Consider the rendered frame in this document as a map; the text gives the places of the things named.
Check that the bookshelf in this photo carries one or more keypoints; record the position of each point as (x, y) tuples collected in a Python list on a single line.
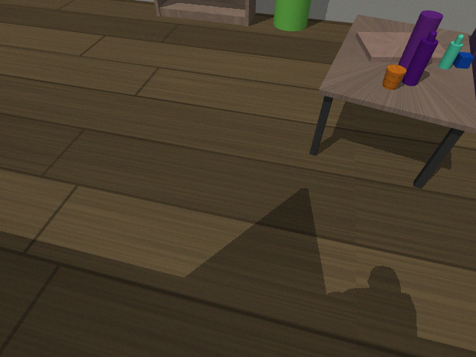
[(236, 12)]

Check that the coffee table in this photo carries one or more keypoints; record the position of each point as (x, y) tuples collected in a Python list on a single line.
[(442, 96)]

